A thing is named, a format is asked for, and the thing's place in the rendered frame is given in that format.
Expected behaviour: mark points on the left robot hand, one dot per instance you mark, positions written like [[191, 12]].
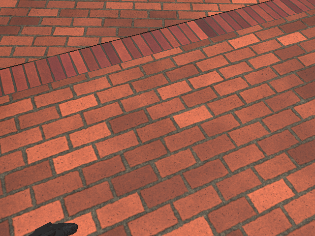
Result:
[[57, 229]]

